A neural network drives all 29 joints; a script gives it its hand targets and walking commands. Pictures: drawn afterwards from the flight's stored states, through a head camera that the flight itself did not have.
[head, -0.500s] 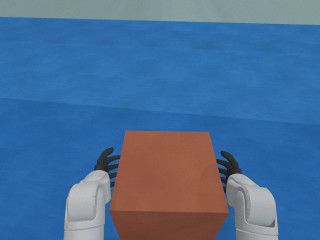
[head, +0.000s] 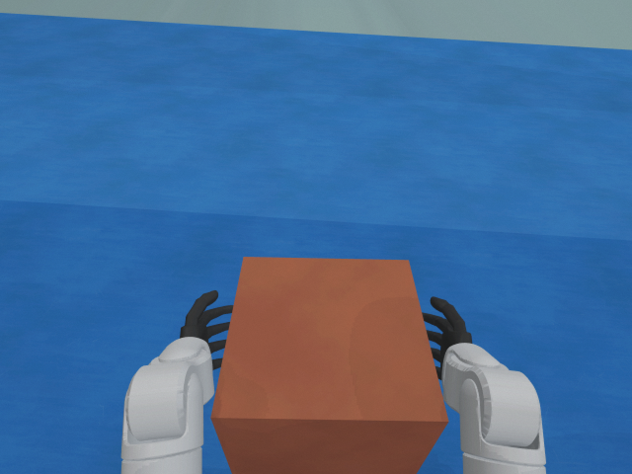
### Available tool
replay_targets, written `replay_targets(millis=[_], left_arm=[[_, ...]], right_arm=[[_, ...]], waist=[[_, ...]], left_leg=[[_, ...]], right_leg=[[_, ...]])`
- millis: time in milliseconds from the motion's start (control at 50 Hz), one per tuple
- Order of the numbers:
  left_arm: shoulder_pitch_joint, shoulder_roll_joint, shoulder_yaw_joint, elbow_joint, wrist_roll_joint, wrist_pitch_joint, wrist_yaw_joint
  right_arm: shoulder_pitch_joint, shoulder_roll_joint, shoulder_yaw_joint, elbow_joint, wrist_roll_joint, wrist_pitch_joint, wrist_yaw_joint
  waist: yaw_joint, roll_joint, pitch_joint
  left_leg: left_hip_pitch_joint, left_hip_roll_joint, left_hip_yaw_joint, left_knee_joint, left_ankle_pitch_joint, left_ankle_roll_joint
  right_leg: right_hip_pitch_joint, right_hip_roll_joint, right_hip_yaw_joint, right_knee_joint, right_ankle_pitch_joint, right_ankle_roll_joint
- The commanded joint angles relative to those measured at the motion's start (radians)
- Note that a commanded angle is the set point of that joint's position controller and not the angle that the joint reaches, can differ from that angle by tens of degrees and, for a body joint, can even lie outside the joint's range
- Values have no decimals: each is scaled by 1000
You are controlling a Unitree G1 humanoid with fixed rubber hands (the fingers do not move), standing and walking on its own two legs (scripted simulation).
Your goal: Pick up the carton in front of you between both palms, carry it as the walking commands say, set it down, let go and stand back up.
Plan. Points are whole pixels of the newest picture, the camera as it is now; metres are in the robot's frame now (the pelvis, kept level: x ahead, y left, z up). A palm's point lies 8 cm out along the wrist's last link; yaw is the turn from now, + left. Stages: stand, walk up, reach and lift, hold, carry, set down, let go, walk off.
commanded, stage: carry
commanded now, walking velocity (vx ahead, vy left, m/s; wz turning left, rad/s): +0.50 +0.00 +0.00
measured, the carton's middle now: (323, 381) +0.27 +0.00 +0.00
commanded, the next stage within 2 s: none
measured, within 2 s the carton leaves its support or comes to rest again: neither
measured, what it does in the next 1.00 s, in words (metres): walks ahead: right foot, then left foot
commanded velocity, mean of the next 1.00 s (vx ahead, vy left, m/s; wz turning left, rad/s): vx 0.44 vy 0.00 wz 0.00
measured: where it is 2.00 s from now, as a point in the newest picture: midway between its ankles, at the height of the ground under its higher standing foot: (305, 325)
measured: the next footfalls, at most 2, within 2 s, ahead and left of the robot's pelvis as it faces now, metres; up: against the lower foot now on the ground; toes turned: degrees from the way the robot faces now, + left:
right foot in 0.34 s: +0.42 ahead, -0.13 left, +0.00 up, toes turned -10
left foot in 0.84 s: +0.80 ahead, +0.12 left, +0.00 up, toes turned +1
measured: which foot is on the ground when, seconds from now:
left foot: down 0.00-0.36, up 0.38-0.82, down 0.84-1.00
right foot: up 0.00-0.32, down 0.34-0.84, up 0.86-1.00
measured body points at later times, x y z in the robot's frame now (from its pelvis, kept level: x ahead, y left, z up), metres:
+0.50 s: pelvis +0.33 -0.05 +0.00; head +0.34 -0.07 +0.45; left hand +0.60 +0.12 +0.07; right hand +0.62 -0.18 +0.06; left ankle +0.22 +0.08 -0.64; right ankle +0.38 -0.12 -0.74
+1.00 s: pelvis +0.65 +0.02 +0.00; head +0.68 +0.04 +0.45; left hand +0.93 +0.18 +0.05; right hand +0.93 -0.13 +0.06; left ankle +0.70 +0.10 -0.74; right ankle +0.55 -0.10 -0.65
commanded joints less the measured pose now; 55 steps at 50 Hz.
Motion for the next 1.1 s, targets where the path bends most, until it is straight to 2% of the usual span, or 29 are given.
replay_targets(millis=[0,40,100,220,260,300,320,340,360,380,420,440,460,500,560,600,740,780,800,820,840,860,880,900,920,940,960,980,1080], left_arm=[[-436,-962,-763,-64,-406,-22,-259],[-401,-953,-761,-74,-394,-31,-252],[-397,-921,-759,-105,-390,-27,-244],[-403,-825,-744,-110,-398,23,-244],[-417,-808,-734,-98,-402,37,-249],[-414,-803,-720,-71,-404,44,-255],[-411,-803,-709,-54,-402,45,-259],[-414,-791,-694,-38,-391,42,-262],[-400,-817,-695,-4,-397,34,-265],[-424,-853,-704,-35,-415,28,-269],[-469,-929,-722,-68,-433,9,-274],[-478,-948,-729,-79,-436,0,-276],[-475,-956,-731,-85,-439,-7,-277],[-439,-950,-734,-100,-442,-13,-282],[-409,-917,-737,-116,-445,-14,-288],[-408,-885,-735,-138,-446,-10,-287],[-373,-805,-704,-102,-396,28,-267],[-385,-802,-704,-91,-391,36,-263],[-397,-802,-709,-90,-393,39,-262],[-406,-802,-714,-92,-392,42,-261],[-421,-801,-717,-93,-393,45,-260],[-444,-822,-734,-113,-401,49,-261],[-461,-838,-739,-103,-406,42,-264],[-483,-878,-752,-103,-416,30,-267],[-486,-906,-757,-109,-421,15,-269],[-480,-930,-764,-105,-422,3,-268],[-464,-953,-769,-99,-420,-7,-265],[-438,-962,-771,-97,-414,-17,-262],[-359,-953,-781,-110,-391,-43,-244]], right_arm=[[-465,980,715,-113,415,-30,267],[-440,961,721,-128,419,-32,273],[-438,917,725,-160,423,-25,276],[-408,820,693,-137,389,16,258],[-417,810,686,-122,379,28,253],[-441,809,686,-115,375,37,250],[-450,804,687,-110,374,41,249],[-471,816,699,-122,383,49,247],[-495,823,705,-137,389,51,250],[-518,857,717,-126,395,41,252],[-536,919,725,-133,405,16,256],[-527,934,734,-136,403,4,253],[-518,958,741,-134,400,-5,249],[-467,969,744,-133,385,-21,240],[-433,952,746,-149,365,-29,226],[-437,930,746,-175,369,-23,221],[-435,842,729,-166,384,29,234],[-444,834,717,-152,388,37,241],[-441,836,709,-138,387,39,244],[-426,835,697,-117,385,40,247],[-420,829,687,-110,378,39,251],[-427,838,680,-73,377,29,257],[-418,878,686,-76,393,22,261],[-446,913,692,-95,401,12,263],[-458,948,703,-108,407,1,265],[-469,973,710,-118,411,-10,266],[-467,982,713,-126,412,-19,265],[-450,985,715,-134,412,-26,266],[-383,949,716,-156,406,-39,281]], waist=[[4,128,-296],[2,141,-264],[0,141,-200],[-4,173,-94],[-1,182,-87],[22,157,-142],[37,102,-209],[52,-112,-304],[53,-340,-345],[40,-243,-319],[36,-63,-302],[30,-36,-300],[28,-58,-305],[30,-98,-299],[31,-110,-248],[31,-106,-209],[33,-133,-81],[28,-137,-94],[13,-115,-134],[-4,-59,-203],[-17,89,-279],[-12,357,-348],[-11,321,-324],[-8,255,-312],[-4,128,-311],[1,77,-303],[6,93,-317],[7,115,-321],[12,181,-278]], left_leg=[[359,278,-315,-242,29,57],[360,265,-267,-279,7,68],[377,228,-197,-285,84,67],[414,206,-115,-247,258,38],[429,208,-95,-189,332,19],[371,167,-20,22,467,-20],[244,128,-2,214,390,-47],[-29,48,-23,520,152,-97],[-263,-71,-99,752,-283,-117],[-329,-12,-214,872,-317,-84],[-329,70,-245,848,-219,-43],[-300,95,-254,772,-161,-44],[-267,93,-234,727,-122,-50],[-266,82,-198,642,-79,-64],[-321,77,-150,477,-24,-88],[-331,72,-126,357,29,-94],[-244,33,-55,90,147,-59],[-120,8,-21,53,111,-41],[26,-31,23,13,84,-37],[243,-44,24,20,21,-34],[430,148,-261,-53,-153,4],[659,395,-716,-163,-194,141],[617,392,-746,-215,1,150],[564,363,-603,-164,233,144],[513,341,-485,-132,410,116],[458,318,-390,-133,489,82],[428,295,-318,-147,497,54],[416,278,-272,-151,522,45],[397,218,-102,-129,697,44]], right_leg=[[-160,-54,33,-97,87,-1],[-179,-53,1,-214,127,19],[-199,-43,-43,-397,211,35],[-142,-9,-106,-605,312,8],[-73,3,-129,-646,291,-12],[166,75,-205,-705,225,-19],[383,47,-160,-692,166,-21],[622,-217,242,-758,12,-115],[738,-359,601,-917,77,-216],[710,-360,522,-906,236,-212],[590,-300,317,-855,401,-157],[543,-278,247,-878,380,-124],[512,-258,192,-900,340,-105],[503,-236,123,-936,296,-107],[521,-221,61,-974,325,-129],[535,-197,18,-978,360,-126],[562,-183,-74,-950,519,-91],[553,-178,-106,-859,628,-68],[516,-150,-155,-734,684,-45],[413,-107,-178,-544,656,-21],[225,-55,-169,-287,417,16],[-108,79,-106,4,-28,52],[-196,56,36,144,-129,28],[-205,10,65,189,-110,3],[-190,-28,80,148,-62,-8],[-162,-50,74,70,-19,-9],[-120,-56,62,-5,15,-5],[-95,-42,36,-73,27,0],[-52,17,-53,-400,120,27]])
